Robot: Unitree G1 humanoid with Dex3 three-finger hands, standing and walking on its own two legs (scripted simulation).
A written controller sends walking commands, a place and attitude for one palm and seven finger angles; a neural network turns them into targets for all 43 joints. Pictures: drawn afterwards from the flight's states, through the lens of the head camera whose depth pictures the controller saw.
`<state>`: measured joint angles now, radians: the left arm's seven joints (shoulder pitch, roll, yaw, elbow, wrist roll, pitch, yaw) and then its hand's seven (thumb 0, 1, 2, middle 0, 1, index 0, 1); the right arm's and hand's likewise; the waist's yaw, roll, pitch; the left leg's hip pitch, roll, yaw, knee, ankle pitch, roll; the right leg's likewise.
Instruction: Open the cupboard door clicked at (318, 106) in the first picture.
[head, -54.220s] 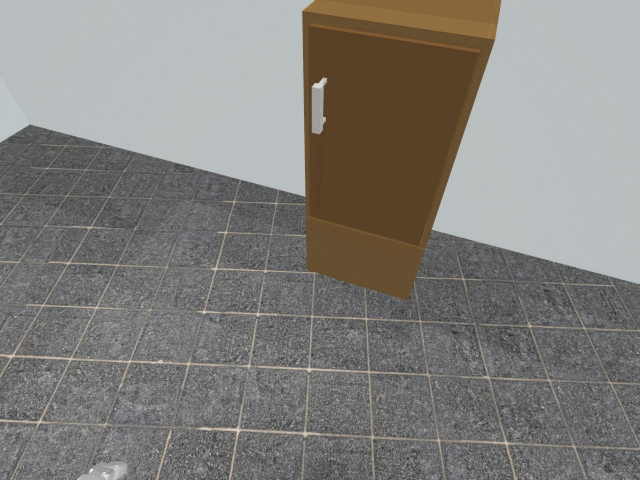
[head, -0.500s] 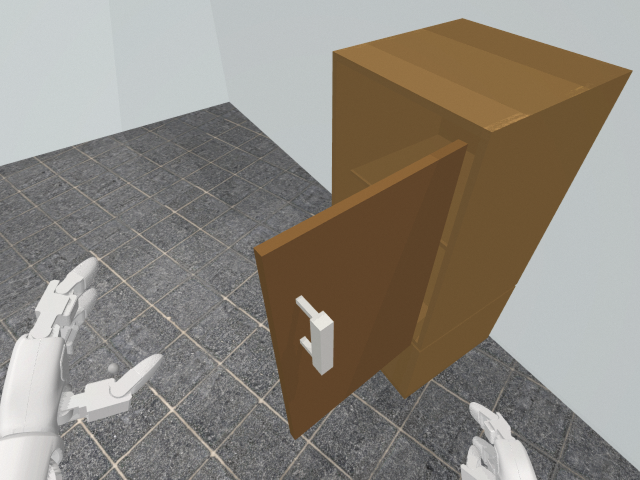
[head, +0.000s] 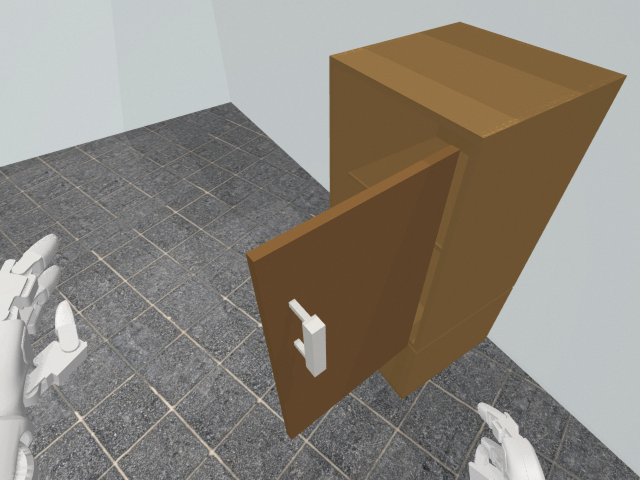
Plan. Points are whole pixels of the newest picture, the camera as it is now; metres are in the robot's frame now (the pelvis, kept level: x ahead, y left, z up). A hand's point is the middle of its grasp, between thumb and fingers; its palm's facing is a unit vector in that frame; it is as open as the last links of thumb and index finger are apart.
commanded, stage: draw the hand back to the body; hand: left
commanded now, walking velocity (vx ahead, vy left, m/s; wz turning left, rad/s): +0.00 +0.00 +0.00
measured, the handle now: (306, 337) +0.32 +0.07 -0.02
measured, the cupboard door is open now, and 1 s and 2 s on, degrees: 95 95 95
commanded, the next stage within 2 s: step back with the hand held close in 0.10 s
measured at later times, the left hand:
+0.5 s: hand (76, 346) +0.19 +0.26 +0.15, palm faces +0.35 -0.80 -0.49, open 7.4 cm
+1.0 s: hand out of the picture +0.10 +0.29 +0.15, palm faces +0.44 -0.76 -0.47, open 7.4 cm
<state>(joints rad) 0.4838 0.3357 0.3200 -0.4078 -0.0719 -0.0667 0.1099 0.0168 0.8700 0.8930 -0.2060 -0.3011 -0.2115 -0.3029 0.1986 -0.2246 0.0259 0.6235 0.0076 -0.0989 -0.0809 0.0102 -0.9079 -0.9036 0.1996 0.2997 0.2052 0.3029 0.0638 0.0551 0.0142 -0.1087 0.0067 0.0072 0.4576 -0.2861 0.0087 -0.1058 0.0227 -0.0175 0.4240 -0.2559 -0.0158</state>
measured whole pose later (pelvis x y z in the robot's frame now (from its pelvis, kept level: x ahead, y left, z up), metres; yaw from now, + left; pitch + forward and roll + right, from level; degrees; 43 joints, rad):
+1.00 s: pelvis -0.10 +0.03 -0.02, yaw +1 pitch -1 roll -1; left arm 0.52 0.40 0.43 -0.50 0.00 -0.22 0.16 0.02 0.89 0.90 -0.21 -0.30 -0.22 -0.30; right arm 0.23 -0.22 0.01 0.57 0.01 -0.07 -0.08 0.01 -0.91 -0.90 0.20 0.30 0.21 0.30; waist -0.01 0.00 0.04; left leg -0.42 -0.01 0.03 0.64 -0.22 0.06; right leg -0.40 0.03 0.03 0.59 -0.19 0.02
